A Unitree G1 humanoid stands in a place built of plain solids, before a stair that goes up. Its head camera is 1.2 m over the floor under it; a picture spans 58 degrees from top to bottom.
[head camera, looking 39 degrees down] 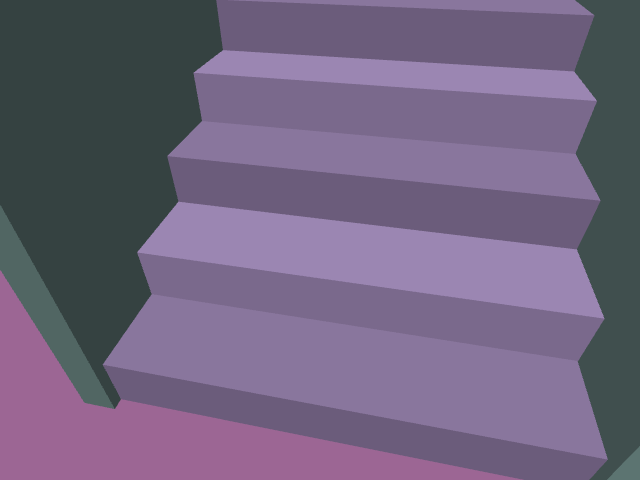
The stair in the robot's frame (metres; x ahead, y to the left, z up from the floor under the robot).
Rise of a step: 0.18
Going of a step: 0.28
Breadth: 1.30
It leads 11 degrees to the right of straight ahead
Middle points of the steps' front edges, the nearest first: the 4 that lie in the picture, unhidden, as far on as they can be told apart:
0.59 -0.03 0.18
0.86 -0.09 0.35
1.13 -0.14 0.53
1.40 -0.20 0.71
